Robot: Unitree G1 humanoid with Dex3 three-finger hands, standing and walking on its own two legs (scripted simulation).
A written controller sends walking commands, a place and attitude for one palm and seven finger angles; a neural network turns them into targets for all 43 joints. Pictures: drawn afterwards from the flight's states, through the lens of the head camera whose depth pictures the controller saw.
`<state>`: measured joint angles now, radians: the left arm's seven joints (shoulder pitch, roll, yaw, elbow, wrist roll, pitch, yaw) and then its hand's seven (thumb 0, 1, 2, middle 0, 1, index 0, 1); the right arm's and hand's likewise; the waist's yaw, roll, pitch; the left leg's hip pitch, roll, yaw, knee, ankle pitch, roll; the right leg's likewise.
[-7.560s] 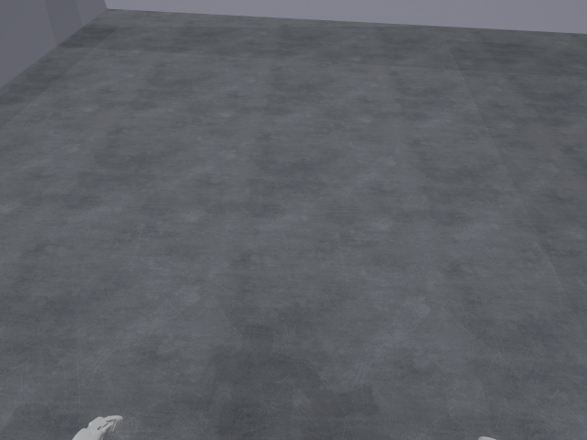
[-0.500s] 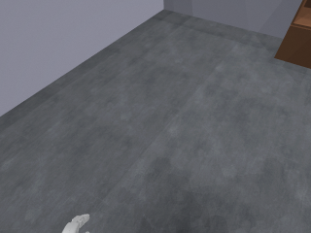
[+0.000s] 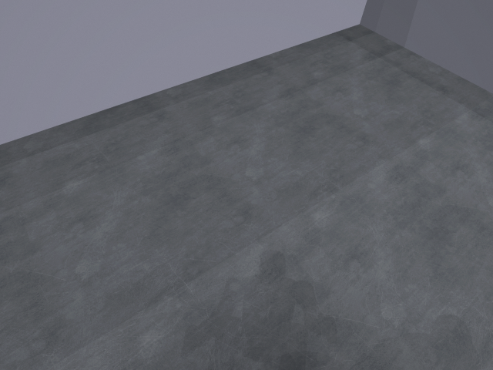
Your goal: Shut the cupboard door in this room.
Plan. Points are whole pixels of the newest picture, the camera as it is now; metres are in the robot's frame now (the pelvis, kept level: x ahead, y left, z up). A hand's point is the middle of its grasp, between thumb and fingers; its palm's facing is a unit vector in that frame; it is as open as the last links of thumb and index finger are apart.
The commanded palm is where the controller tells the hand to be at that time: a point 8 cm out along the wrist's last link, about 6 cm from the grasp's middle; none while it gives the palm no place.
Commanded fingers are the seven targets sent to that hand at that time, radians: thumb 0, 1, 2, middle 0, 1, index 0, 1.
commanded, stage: turn or walk to find it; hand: left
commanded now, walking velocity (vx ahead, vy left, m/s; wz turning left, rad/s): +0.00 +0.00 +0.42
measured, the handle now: out of the picture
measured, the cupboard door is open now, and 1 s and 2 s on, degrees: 90 90 90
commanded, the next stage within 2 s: none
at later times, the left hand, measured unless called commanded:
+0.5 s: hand out of the picture +0.06 +0.19 -0.14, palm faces +0.17 -0.94 -0.29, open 7.4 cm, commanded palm none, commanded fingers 0.00 0.90 0.90 -0.20 -0.30 -0.20 -0.30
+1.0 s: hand out of the picture -0.11 +0.17 -0.17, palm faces +0.45 -0.86 -0.25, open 7.4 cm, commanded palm none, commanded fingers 0.00 0.90 0.90 -0.20 -0.30 -0.20 -0.30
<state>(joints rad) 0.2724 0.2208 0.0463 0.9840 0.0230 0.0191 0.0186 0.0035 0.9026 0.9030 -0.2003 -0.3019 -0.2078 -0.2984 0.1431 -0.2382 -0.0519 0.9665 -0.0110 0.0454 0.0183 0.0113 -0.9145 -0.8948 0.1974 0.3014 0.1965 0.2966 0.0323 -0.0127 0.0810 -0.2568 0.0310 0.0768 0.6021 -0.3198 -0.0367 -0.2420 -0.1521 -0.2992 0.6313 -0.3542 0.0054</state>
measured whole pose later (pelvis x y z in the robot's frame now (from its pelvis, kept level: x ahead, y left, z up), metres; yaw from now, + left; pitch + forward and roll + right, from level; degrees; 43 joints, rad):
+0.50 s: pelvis -0.02 -0.02 +0.00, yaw +10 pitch +0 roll +1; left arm 0.13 0.19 0.04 0.91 0.01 0.02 0.02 0.00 0.90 0.90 -0.20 -0.30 -0.20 -0.30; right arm 0.23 -0.22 -0.06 0.97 -0.02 0.04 0.01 0.01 -0.91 -0.89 0.20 0.30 0.20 0.30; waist -0.03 0.06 0.07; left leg -0.32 -0.04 -0.08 0.57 -0.24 -0.01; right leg -0.26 -0.03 -0.06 0.58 -0.31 0.02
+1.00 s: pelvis -0.04 -0.02 +0.00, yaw +25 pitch +0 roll +0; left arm 0.27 0.22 0.05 0.98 0.02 0.02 0.02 0.00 0.90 0.90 -0.20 -0.30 -0.21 -0.30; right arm 0.13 -0.24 -0.05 0.97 -0.01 0.05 0.02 0.01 -0.91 -0.89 0.20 0.30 0.20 0.30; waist 0.03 -0.01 0.09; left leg -0.26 0.03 0.07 0.62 -0.33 -0.05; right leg -0.24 -0.15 -0.29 0.62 -0.35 0.01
